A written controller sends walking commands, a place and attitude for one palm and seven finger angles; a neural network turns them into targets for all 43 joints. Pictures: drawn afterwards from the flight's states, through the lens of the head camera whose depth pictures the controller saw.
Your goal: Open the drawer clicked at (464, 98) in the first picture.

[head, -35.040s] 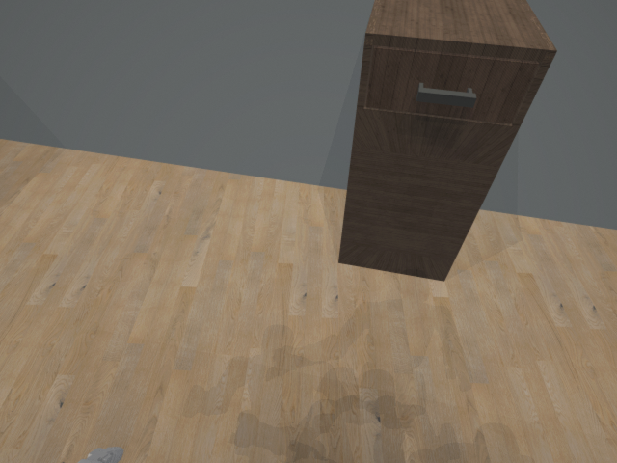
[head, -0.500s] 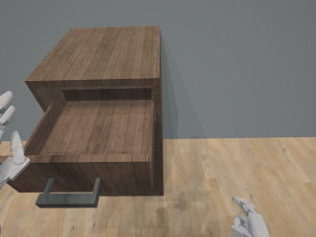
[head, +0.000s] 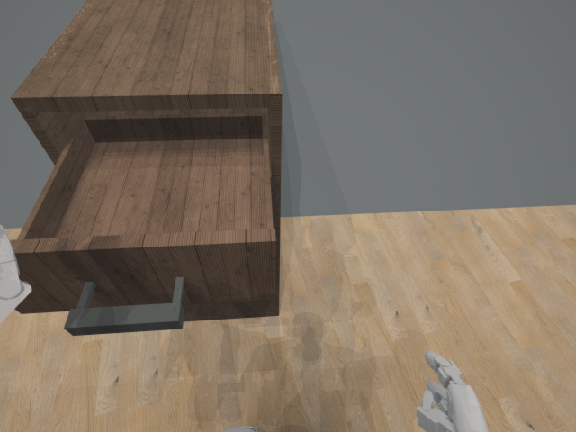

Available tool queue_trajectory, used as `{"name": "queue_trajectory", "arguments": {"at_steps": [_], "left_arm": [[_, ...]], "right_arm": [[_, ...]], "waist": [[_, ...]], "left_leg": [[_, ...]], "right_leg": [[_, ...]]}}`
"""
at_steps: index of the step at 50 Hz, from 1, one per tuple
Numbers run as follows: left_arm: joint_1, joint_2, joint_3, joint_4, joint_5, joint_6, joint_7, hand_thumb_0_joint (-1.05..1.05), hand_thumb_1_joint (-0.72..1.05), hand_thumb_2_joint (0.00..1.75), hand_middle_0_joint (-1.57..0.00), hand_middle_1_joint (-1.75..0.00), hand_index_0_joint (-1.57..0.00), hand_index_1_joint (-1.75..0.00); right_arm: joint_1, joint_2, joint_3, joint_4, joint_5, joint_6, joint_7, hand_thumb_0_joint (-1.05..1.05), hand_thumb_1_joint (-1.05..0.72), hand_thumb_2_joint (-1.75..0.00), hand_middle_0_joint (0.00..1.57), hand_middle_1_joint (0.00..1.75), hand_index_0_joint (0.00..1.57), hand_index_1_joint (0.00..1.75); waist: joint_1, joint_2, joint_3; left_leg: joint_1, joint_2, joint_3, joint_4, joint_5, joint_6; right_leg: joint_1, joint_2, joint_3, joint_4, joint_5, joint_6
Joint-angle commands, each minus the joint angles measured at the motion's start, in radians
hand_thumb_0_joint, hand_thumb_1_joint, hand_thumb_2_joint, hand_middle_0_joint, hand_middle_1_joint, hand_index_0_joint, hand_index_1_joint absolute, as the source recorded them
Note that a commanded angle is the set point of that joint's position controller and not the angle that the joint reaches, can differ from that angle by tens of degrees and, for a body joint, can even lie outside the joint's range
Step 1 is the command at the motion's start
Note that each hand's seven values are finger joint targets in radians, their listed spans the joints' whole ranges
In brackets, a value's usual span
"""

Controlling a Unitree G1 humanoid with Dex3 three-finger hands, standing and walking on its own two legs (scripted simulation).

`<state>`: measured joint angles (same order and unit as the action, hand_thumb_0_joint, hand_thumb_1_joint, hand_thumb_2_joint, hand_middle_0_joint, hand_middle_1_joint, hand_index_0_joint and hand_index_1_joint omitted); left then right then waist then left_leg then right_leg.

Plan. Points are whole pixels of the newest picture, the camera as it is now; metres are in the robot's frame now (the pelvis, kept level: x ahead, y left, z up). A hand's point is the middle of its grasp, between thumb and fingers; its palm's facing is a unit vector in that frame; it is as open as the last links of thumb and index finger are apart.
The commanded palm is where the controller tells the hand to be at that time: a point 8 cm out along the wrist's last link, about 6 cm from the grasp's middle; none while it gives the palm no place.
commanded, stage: step back with the hand held close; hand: left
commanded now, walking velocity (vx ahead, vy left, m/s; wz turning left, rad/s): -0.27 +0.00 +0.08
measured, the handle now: (131, 302) +0.26 +0.23 +0.04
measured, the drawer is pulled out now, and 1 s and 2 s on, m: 0.28 0.28 0.28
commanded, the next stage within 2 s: stop stepping back and stand still in 0.44 s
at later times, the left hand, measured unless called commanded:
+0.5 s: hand out of the picture +0.10 +0.21 +0.22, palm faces +0.37 -0.80 -0.47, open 7.4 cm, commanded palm +0.03 +0.26 +0.23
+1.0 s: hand out of the picture -0.03 +0.21 +0.22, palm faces +0.46 -0.75 -0.46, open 7.4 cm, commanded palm -0.09 +0.25 +0.23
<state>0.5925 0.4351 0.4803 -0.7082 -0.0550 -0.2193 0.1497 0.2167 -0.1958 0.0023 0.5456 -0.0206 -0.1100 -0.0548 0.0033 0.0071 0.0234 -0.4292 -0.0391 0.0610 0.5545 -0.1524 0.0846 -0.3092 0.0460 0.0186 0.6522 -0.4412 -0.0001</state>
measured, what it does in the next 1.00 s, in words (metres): walks backwards: left foot, then right foot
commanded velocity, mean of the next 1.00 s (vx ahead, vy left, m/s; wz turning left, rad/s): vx -0.08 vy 0.03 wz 0.04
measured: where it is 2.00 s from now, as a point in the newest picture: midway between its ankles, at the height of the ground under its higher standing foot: outside the picture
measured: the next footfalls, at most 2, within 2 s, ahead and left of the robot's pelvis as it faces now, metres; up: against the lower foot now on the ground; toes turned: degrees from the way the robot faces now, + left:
left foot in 0.32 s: +0.01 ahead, +0.12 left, +0.00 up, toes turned +2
right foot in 0.54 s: -0.08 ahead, -0.12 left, +0.00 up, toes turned -1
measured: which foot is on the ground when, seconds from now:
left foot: down 0.00-0.14, up 0.16-0.30, down 0.32-0.58, up 0.60-0.86, down 0.88-1.00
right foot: down 0.00-0.36, up 0.38-0.52, down 0.54-1.00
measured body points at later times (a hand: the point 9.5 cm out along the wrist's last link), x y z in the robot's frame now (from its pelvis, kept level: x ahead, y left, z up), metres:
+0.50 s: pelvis -0.10 -0.02 +0.00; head -0.07 +0.01 +0.45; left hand +0.07 +0.25 +0.24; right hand +0.08 -0.25 -0.07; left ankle -0.03 +0.12 -0.73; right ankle -0.09 -0.12 -0.71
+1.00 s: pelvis -0.20 -0.03 +0.01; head -0.22 -0.03 +0.45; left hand -0.06 +0.25 +0.24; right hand -0.06 -0.29 -0.07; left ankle -0.23 +0.10 -0.73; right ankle -0.15 -0.11 -0.72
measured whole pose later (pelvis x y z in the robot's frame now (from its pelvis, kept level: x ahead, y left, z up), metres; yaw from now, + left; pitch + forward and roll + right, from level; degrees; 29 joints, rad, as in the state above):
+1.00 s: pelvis -0.20 -0.03 +0.01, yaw +3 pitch -2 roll +1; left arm 0.59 0.43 0.44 -0.66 -0.02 -0.20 0.16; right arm 0.30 -0.23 -0.04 0.61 0.01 -0.12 -0.03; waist -0.03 -0.04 -0.02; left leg -0.17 0.02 0.03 0.53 -0.32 -0.01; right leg -0.33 0.01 -0.05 0.61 -0.31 0.00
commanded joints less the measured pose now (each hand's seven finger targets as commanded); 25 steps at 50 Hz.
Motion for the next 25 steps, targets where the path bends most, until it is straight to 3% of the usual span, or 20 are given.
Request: {"name": "queue_trajectory", "arguments": {"at_steps": [1,3,4,5,6,7,8,9,11,13,14,15,16,17,18,19,20,21,23,25], "left_arm": [[-0.025,0.127,0.094,-0.176,-0.009,-0.051,0.027,0.0,0.9,0.9,-0.2,-0.3,-0.2,-0.3],[-0.055,0.16,0.118,-0.219,-0.003,-0.052,0.032,0.0,0.9,0.9,-0.2,-0.3,-0.2,-0.3],[-0.021,0.126,0.092,-0.178,-0.005,-0.047,0.028,0.0,0.9,0.9,-0.2,-0.3,-0.2,-0.3],[-0.023,0.139,0.101,-0.18,-0.003,-0.042,0.028,0.0,0.9,0.9,-0.2,-0.3,-0.2,-0.3],[-0.028,0.146,0.102,-0.178,-0.003,-0.045,0.032,0.0,0.9,0.9,-0.2,-0.3,-0.2,-0.3],[-0.046,0.139,0.094,-0.16,-0.001,-0.043,0.035,0.0,0.9,0.9,-0.2,-0.3,-0.2,-0.3],[-0.068,0.14,0.099,-0.147,-0.001,-0.043,0.04,0.0,0.9,0.9,-0.2,-0.3,-0.2,-0.3],[-0.075,0.125,0.068,-0.118,-0.003,-0.038,0.029,0.0,0.9,0.9,-0.2,-0.3,-0.2,-0.3],[-0.111,0.147,0.078,-0.103,0.005,-0.05,0.022,0.0,0.9,0.9,-0.2,-0.3,-0.2,-0.3],[-0.135,0.178,0.092,-0.103,0.013,-0.051,0.025,0.0,0.9,0.9,-0.2,-0.3,-0.2,-0.3],[-0.118,0.159,0.07,-0.117,0.009,-0.055,0.023,0.0,0.9,0.9,-0.2,-0.3,-0.2,-0.3],[-0.114,0.17,0.076,-0.149,0.006,-0.064,0.022,0.0,0.9,0.9,-0.2,-0.3,-0.2,-0.3],[-0.098,0.178,0.086,-0.205,0.003,-0.082,0.016,0.0,0.9,0.9,-0.2,-0.3,-0.2,-0.3],[-0.065,0.182,0.095,-0.219,-0.008,-0.096,0.004,0.0,0.9,0.9,-0.2,-0.3,-0.2,-0.3],[-0.034,0.214,0.142,-0.241,-0.01,-0.096,0.001,0.0,0.9,0.9,-0.2,-0.3,-0.2,-0.3],[-0.051,0.186,0.122,-0.278,-0.013,-0.093,-0.006,0.0,0.9,0.9,-0.2,-0.3,-0.2,-0.3],[-0.054,0.173,0.123,-0.281,-0.016,-0.095,-0.006,0.0,0.9,0.9,-0.2,-0.3,-0.2,-0.3],[-0.05,0.151,0.107,-0.271,-0.02,-0.096,-0.007,0.0,0.9,0.9,-0.2,-0.3,-0.2,-0.3],[-0.031,0.158,0.123,-0.277,-0.023,-0.094,-0.003,0.0,0.9,0.9,-0.2,-0.3,-0.2,-0.3],[-0.023,0.146,0.119,-0.233,-0.027,-0.101,-0.011,0.0,0.9,0.9,-0.2,-0.3,-0.2,-0.3]], "right_arm": [[-0.046,-0.149,-0.051,-0.108,-0.007,-0.067,-0.011,0.0,-0.9,-0.9,0.2,0.3,0.2,0.3],[-0.053,-0.154,-0.058,-0.111,-0.003,-0.069,-0.012,0.0,-0.9,-0.9,0.2,0.3,0.2,0.3],[-0.052,-0.153,-0.054,-0.11,-0.004,-0.06,-0.013,0.0,-0.9,-0.9,0.2,0.3,0.2,0.3],[-0.07,-0.141,-0.055,-0.127,0.005,-0.056,-0.012,0.0,-0.9,-0.9,0.2,0.3,0.2,0.3],[-0.057,-0.138,-0.057,-0.121,0.001,-0.048,-0.012,0.0,-0.9,-0.9,0.2,0.3,0.2,0.3],[-0.043,-0.131,-0.063,-0.104,0.011,-0.044,-0.008,0.0,-0.9,-0.9,0.2,0.3,0.2,0.3],[-0.036,-0.138,-0.067,-0.082,0.005,-0.035,-0.003,0.0,-0.9,-0.9,0.2,0.3,0.2,0.3],[-0.062,-0.112,-0.054,-0.078,0.015,-0.03,0.008,0.0,-0.9,-0.9,0.2,0.3,0.2,0.3],[-0.099,-0.096,-0.033,-0.093,0.027,-0.034,0.008,0.0,-0.9,-0.9,0.2,0.3,0.2,0.3],[-0.105,-0.105,-0.03,-0.083,0.028,-0.028,-0.001,0.0,-0.9,-0.9,0.2,0.3,0.2,0.3],[-0.082,-0.106,-0.03,-0.08,0.028,-0.024,-0.001,0.0,-0.9,-0.9,0.2,0.3,0.2,0.3],[-0.087,-0.127,-0.042,-0.089,0.027,-0.03,0.001,0.0,-0.9,-0.9,0.2,0.3,0.2,0.3],[-0.095,-0.149,-0.059,-0.107,0.027,-0.036,0.008,0.0,-0.9,-0.9,0.2,0.3,0.2,0.3],[-0.084,-0.147,-0.066,-0.111,0.035,-0.05,0.022,0.0,-0.9,-0.9,0.2,0.3,0.2,0.3],[-0.089,-0.119,-0.065,-0.105,0.024,-0.058,0.026,0.0,-0.9,-0.9,0.2,0.3,0.2,0.3],[-0.079,-0.113,-0.055,-0.11,0.008,-0.06,0.032,0.0,-0.9,-0.9,0.2,0.3,0.2,0.3],[-0.072,-0.121,-0.06,-0.101,0.004,-0.066,0.035,0.0,-0.9,-0.9,0.2,0.3,0.2,0.3],[-0.062,-0.129,-0.065,-0.086,0.008,-0.071,0.039,0.0,-0.9,-0.9,0.2,0.3,0.2,0.3],[-0.067,-0.135,-0.073,-0.079,0.014,-0.077,0.044,0.0,-0.9,-0.9,0.2,0.3,0.2,0.3],[-0.076,-0.137,-0.064,-0.069,0.014,-0.079,0.048,0.0,-0.9,-0.9,0.2,0.3,0.2,0.3]], "waist": [[-0.018,0.146,-0.126],[-0.018,0.106,-0.155],[-0.021,0.073,-0.135],[-0.023,0.011,-0.096],[-0.034,-0.112,-0.079],[-0.044,-0.189,-0.1],[-0.045,-0.192,-0.122],[-0.044,-0.202,-0.103],[-0.032,-0.152,-0.053],[-0.031,-0.076,-0.027],[-0.034,-0.051,-0.035],[-0.02,0.03,-0.057],[-0.004,0.162,-0.111],[0.004,0.152,-0.171],[0.008,0.27,-0.198],[-0.004,0.276,-0.175],[-0.001,0.263,-0.155],[-0.004,0.221,-0.145],[0.001,0.214,-0.175],[-0.001,0.232,-0.151]], "left_leg": [[-0.02,0.259,-0.294,-0.259,-0.261,0.019],[-0.023,0.228,-0.263,-0.2,-0.33,-0.007],[-0.057,0.187,-0.242,-0.153,-0.444,-0.023],[-0.049,0.135,-0.191,-0.053,-0.48,-0.052],[0.026,0.072,-0.163,0.136,-0.425,-0.078],[0.092,0.023,-0.115,0.342,-0.321,-0.097],[0.084,0.016,-0.123,0.475,-0.309,-0.101],[0.03,0.043,-0.14,0.485,-0.322,-0.097],[0.008,0.074,-0.111,0.283,-0.327,-0.09],[0.065,0.067,-0.075,0.047,-0.249,-0.088],[0.099,0.075,-0.076,-0.091,-0.124,-0.079],[0.125,0.156,-0.148,-0.168,0.098,-0.048],[0.152,0.267,-0.253,-0.145,0.316,-0.01],[0.193,0.306,-0.221,-0.125,0.432,-0.007],[0.17,0.33,-0.26,-0.153,0.446,0.015],[0.085,0.354,-0.295,-0.196,0.397,0.038],[0.065,0.361,-0.271,-0.183,0.403,0.054],[0.089,0.346,-0.248,-0.163,0.419,0.051],[0.147,0.325,-0.205,-0.129,0.408,0.029],[0.095,0.311,-0.213,-0.135,0.276,0.015]], "right_leg": [[0.117,0.003,-0.027,-0.052,0.003,0.0],[0.146,-0.015,-0.021,-0.125,0.04,-0.019],[0.113,-0.038,-0.001,-0.156,0.026,-0.041],[0.023,-0.103,0.084,-0.251,-0.06,-0.077],[-0.128,-0.207,0.239,-0.367,-0.126,-0.127],[-0.19,-0.342,0.37,-0.43,-0.073,-0.176],[-0.172,-0.382,0.373,-0.41,0.098,-0.213],[-0.101,-0.367,0.281,-0.35,0.269,-0.206],[-0.007,-0.322,0.199,-0.291,0.506,-0.164],[0.014,-0.277,0.151,-0.241,0.603,-0.113],[0.044,-0.242,0.107,-0.187,0.604,-0.08],[0.04,-0.17,0.059,-0.113,0.534,-0.027],[0.031,-0.092,0.021,-0.041,0.437,0.009],[0.027,-0.07,0.011,0.017,0.26,0.011],[-0.009,-0.052,-0.006,0.088,0.095,0.014],[0.011,-0.028,-0.02,0.181,-0.048,0.019],[0.0,-0.019,-0.006,0.215,-0.065,0.016],[-0.016,-0.017,-0.008,0.197,-0.024,0.018],[-0.006,-0.017,-0.033,0.099,0.02,0.024],[0.05,-0.015,-0.038,-0.019,0.067,0.025]]}}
